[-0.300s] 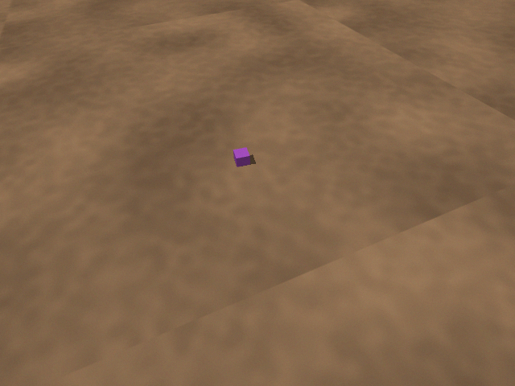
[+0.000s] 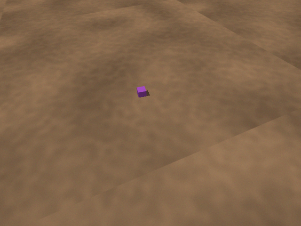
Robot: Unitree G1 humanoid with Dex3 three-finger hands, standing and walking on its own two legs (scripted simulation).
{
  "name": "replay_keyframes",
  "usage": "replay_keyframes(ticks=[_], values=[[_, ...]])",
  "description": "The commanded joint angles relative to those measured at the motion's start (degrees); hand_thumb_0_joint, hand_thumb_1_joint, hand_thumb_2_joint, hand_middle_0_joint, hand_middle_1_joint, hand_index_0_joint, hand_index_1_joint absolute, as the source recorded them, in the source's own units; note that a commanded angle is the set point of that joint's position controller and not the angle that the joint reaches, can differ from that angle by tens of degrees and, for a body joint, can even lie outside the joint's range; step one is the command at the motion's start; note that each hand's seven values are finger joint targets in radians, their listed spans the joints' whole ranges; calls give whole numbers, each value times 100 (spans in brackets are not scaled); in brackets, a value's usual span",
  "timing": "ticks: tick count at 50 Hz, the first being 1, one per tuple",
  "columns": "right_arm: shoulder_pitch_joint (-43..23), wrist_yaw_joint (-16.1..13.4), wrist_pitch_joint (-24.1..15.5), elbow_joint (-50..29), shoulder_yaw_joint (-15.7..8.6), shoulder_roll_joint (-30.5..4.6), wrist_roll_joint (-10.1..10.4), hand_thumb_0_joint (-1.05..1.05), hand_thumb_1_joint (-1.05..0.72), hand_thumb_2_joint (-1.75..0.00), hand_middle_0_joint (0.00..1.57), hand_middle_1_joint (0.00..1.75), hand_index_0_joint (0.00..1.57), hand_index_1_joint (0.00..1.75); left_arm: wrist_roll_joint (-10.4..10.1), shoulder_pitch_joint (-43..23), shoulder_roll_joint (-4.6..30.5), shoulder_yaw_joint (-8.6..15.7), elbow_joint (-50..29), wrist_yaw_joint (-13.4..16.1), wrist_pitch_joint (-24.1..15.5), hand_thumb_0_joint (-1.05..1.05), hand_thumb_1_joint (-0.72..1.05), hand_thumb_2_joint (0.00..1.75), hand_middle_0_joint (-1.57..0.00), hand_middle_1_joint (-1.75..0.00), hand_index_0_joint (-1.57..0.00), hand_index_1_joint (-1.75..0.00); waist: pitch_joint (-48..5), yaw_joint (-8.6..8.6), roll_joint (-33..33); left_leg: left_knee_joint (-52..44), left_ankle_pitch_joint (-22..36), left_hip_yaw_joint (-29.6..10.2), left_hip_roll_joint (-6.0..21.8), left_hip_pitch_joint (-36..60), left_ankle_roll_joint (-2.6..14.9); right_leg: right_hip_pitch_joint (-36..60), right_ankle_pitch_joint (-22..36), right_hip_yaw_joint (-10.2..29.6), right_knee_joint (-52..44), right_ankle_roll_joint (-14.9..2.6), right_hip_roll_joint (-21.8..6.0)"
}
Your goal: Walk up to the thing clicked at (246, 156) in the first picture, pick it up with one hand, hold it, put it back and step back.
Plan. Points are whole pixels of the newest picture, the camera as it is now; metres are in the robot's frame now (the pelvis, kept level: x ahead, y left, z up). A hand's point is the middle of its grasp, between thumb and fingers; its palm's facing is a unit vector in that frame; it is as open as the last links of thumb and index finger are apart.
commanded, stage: stand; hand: left
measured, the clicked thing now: (141, 91) +1.51 +0.14 -0.75
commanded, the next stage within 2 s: walk up in 0.82 s
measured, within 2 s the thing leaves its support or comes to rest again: neither
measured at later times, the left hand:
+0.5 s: hand out of the picture +0.08 +0.25 -0.16, palm faces -0.01 -0.94 -0.33, open 7.4 cm
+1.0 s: hand out of the picture +0.10 +0.26 -0.15, palm faces -0.07 -0.93 -0.37, open 7.4 cm
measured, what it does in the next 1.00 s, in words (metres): stands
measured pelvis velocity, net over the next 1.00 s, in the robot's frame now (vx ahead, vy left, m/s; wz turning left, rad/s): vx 0.02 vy -0.02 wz -0.04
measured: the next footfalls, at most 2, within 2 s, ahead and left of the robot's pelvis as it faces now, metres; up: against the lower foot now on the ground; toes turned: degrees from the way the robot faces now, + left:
right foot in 1.12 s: +0.17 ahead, -0.19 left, +0.00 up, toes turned -6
left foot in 1.60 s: +0.44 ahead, +0.07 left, +0.00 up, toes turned +4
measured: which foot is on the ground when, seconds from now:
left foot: down 0.00-1.00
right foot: down 0.00-0.90, up 0.92-1.00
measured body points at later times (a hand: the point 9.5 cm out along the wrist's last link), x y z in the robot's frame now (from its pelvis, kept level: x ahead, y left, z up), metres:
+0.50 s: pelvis +0.00 +0.00 +0.00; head +0.01 +0.00 +0.45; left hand +0.08 +0.30 -0.13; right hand +0.08 -0.30 -0.13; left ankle +0.00 +0.13 -0.75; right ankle +0.00 -0.12 -0.75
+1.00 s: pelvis +0.02 -0.02 -0.01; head +0.03 -0.02 +0.44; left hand +0.10 +0.31 -0.13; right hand +0.07 -0.33 -0.13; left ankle +0.00 +0.12 -0.75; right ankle +0.02 -0.13 -0.73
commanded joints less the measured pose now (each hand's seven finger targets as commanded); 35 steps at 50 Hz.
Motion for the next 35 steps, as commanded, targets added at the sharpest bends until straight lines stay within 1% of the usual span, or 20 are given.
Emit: replay_keyframes(ticks=[1, 2, 3, 4, 8, 13, 18, 21, 22, 23, 24, 25, 26, 27, 29, 31, 33, 34, 35], values=[[-205, -78, -148, -354, -225, -1230, -10, 0, -90, -90, 20, 30, 20, 30, 0, -193, 1203, 199, -339, 69, -107, 0, 90, 90, -20, -30, -20, -30, -480, 10, 71, -318, 769, -528, 649, 109, 226, 67, 902, 558, -256, -186, -688], [-211, -76, -151, -362, -231, -1239, -5, 0, -90, -90, 20, 30, 20, 30, 5, -189, 1193, 195, -324, 74, -100, 0, 90, 90, -20, -30, -20, -30, -449, -1, 88, -325, 775, -548, 637, 72, 206, 74, 882, 529, -248, -174, -671], [-201, -74, -148, -353, -217, -1215, -5, 0, -90, -90, 20, 30, 20, 30, -2, -154, 1212, 197, -319, 68, -104, 0, 90, 90, -20, -30, -20, -30, -483, 16, 34, -316, 787, -539, 662, 156, 230, 64, 878, 544, -248, -175, -685], [-182, -77, -145, -373, -232, -1220, -2, 0, -90, -90, 20, 30, 20, 30, 5, -183, 1229, 206, -333, 75, -106, 0, 90, 90, -20, -30, -20, -30, -535, -4, 23, -300, 855, -539, 671, 175, 233, 85, 901, 526, -226, -187, -684], [-204, -78, -140, -369, -223, -1233, -3, 0, -90, -90, 20, 30, 20, 30, -5, -178, 1213, 189, -351, 80, -120, 0, 90, 90, -20, -30, -20, -30, -546, -2, -17, -248, 1009, -534, 671, 220, 222, 78, 1009, 519, -246, -164, -688], [-183, -82, -127, -355, -215, -1229, -3, 0, -90, -90, 20, 30, 20, 30, -9, -144, 1199, 192, -325, 79, -109, 0, 90, 90, -20, -30, -20, -30, -430, -9, 37, -298, 761, -510, 634, 97, 216, 81, 925, 557, -307, -167, -699], [-167, -78, -132, -358, -210, -1225, -4, 0, -90, -90, 20, 30, 20, 30, 2, -126, 1234, 212, -339, 77, -104, 0, 90, 90, -20, -30, -20, -30, -474, 10, 40, -331, 760, -521, 663, 176, 235, 77, 875, 550, -285, -184, -704], [-188, -74, -140, -380, -217, -1236, 0, 0, -90, -90, 20, 30, 20, 30, 7, -153, 1248, 211, -350, 81, -116, 0, 90, 90, -20, -30, -20, -30, -489, -13, 30, -330, 893, -552, 673, 175, 218, 63, 890, 523, -288, -167, -685], [-203, -75, -139, -383, -210, -1236, -4, 0, -90, -90, 20, 30, 20, 30, 6, -145, 1246, 206, -360, 77, -119, 0, 90, 90, -20, -30, -20, -30, -500, 6, 0, -296, 924, -538, 680, 202, 231, 52, 935, 538, -294, -167, -700], [-192, -75, -136, -371, -211, -1236, -2, 0, -90, -90, 20, 30, 20, 30, 1, -166, 1230, 200, -352, 84, -122, 0, 90, 90, -20, -30, -20, -30, -433, -15, 3, -307, 895, -552, 666, 147, 212, 43, 903, 535, -314, -158, -689], [-202, -76, -132, -368, -208, -1250, -3, 0, -90, -90, 20, 30, 20, 30, 11, -140, 1211, 194, -357, 80, -126, 0, 90, 90, -20, -30, -20, -30, -427, 3, 7, -291, 807, -536, 669, 135, 231, 56, 915, 547, -352, -150, -704], [-160, -81, -123, -376, -204, -1206, -11, 0, -90, -90, 20, 30, 20, 30, 21, -178, 1265, 214, -357, 88, -117, 0, 90, 90, -20, -30, -20, -30, -431, -38, -23, -323, 717, -523, 654, 106, 222, 51, 861, 553, -333, -166, -712], [-170, -76, -126, -366, -201, -1232, -12, 0, -90, -90, 20, 30, 20, 30, 1, -164, 1249, 204, -356, 83, -118, 0, 90, 90, -20, -30, -20, -30, -397, -17, 30, -349, 695, -548, 661, 91, 211, 42, 776, 562, -336, -170, -709], [-189, -74, -126, -382, -206, -1259, -14, 0, -90, -90, 20, 30, 20, 30, 12, -144, 1224, 200, -351, 82, -116, 0, 90, 90, -20, -30, -20, -30, -407, -16, 91, -350, 670, -539, 653, 51, 228, 56, 823, 548, -364, -158, -708], [-155, -69, -129, -364, -193, -1205, -20, 0, -90, -90, 20, 30, 20, 30, 2, -166, 1258, 206, -355, 80, -119, 0, 90, 90, -20, -30, -20, -30, -431, -21, 0, -353, 673, -543, 652, 50, 216, 92, 765, 551, -332, -169, -713], [-161, -77, -129, -365, -200, -1237, -17, 0, -90, -90, 20, 30, 20, 30, 14, -145, 1257, 207, -352, 76, -106, 0, 90, 90, -20, -30, -20, -30, -416, -14, 72, -369, 622, -537, 650, 40, 210, 71, 756, 550, -345, -167, -708], [-176, -74, -134, -361, -205, -1250, -10, 0, -90, -90, 20, 30, 20, 30, 6, -129, 1252, 201, -353, 74, -106, 0, 90, 90, -20, -30, -20, -30, -436, 2, 66, -374, 709, -558, 658, 60, 201, 90, 754, 534, -316, -176, -704], [-182, -75, -137, -353, -200, -1265, -11, 0, -90, -90, 20, 30, 20, 30, 13, -98, 1206, 190, -348, 69, -110, 0, 90, 90, -20, -30, -20, -30, -449, 15, 74, -355, 706, -554, 666, 65, 220, 90, 815, 545, -349, -161, -710], [-180, -75, -136, -361, -204, -1252, -12, 0, -90, -90, 20, 30, 20, 30, 19, -89, 1252, 193, -355, 72, -114, 0, 90, 90, -20, -30, -20, -30, -502, 4, 20, -343, 722, -553, 679, 132, 228, 93, 823, 531, -328, -168, -713]])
